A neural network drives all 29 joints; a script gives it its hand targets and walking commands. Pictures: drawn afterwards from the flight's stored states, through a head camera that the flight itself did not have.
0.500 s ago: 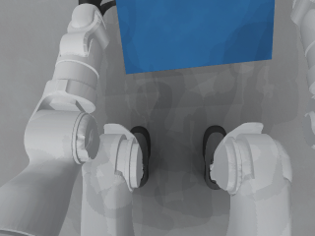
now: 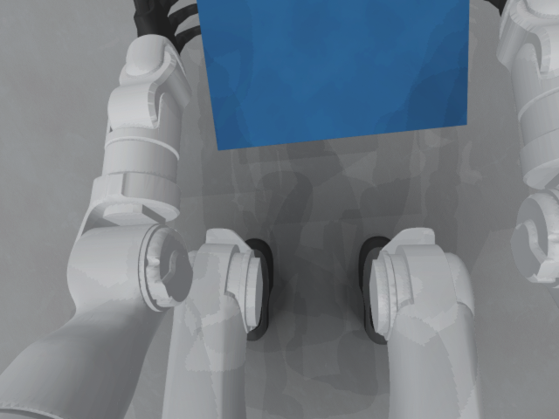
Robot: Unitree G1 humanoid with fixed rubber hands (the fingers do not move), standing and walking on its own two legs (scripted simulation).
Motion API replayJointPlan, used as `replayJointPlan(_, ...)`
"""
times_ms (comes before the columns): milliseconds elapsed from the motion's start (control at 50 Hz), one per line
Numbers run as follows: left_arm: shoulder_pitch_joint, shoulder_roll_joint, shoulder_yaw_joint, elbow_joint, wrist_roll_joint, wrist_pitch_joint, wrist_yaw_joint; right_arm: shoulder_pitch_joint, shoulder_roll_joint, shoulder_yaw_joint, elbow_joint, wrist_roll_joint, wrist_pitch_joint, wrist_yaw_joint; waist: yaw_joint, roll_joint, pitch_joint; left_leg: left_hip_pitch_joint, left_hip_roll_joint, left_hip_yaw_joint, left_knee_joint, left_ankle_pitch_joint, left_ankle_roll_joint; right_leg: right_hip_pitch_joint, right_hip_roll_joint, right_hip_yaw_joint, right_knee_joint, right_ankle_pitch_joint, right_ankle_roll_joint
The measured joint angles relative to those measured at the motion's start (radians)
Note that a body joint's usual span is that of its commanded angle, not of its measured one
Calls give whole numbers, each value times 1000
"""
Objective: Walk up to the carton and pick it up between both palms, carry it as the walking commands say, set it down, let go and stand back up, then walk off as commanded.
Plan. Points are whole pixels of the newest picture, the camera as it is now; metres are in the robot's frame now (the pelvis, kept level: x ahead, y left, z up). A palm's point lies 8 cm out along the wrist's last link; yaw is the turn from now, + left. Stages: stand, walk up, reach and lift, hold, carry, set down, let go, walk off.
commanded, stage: reach and lift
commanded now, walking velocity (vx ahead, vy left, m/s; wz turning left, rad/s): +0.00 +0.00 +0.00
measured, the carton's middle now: (326, 24) +0.57 -0.04 -0.22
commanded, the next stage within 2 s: none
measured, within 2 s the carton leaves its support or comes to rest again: neither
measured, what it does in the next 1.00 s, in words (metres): rises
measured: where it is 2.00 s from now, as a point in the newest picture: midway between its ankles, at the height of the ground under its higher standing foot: (315, 306)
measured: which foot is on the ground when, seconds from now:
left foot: down 0.00-1.00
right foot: down 0.00-1.00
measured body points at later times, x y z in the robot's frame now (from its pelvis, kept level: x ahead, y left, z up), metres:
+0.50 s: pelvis +0.00 +0.00 +0.05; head +0.32 -0.04 +0.36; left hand +0.55 +0.15 -0.05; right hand +0.55 -0.23 -0.06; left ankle +0.12 +0.13 -0.36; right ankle +0.11 -0.12 -0.36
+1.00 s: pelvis +0.01 +0.00 +0.10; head +0.30 -0.04 +0.44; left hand +0.52 +0.15 +0.02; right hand +0.53 -0.22 +0.01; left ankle +0.12 +0.13 -0.36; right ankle +0.11 -0.12 -0.36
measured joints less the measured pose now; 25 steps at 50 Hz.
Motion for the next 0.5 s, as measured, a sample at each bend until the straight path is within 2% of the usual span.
replayJointPlan(300, 77, -55, 69, -79, 78, 44, -30, 90, 63, -120, -79, -101, 49, 20, 9, -7, -146, 14, -14, -13, -110, 24, -2, 19, 10, 3, -112, 21, 6)
replayJointPlan(500, 132, -85, 85, -137, 108, 76, -39, 154, 98, -171, -142, -140, 81, 36, 15, -15, -225, 34, -16, -21, -180, 40, -1, 44, 20, 5, -188, 39, 11)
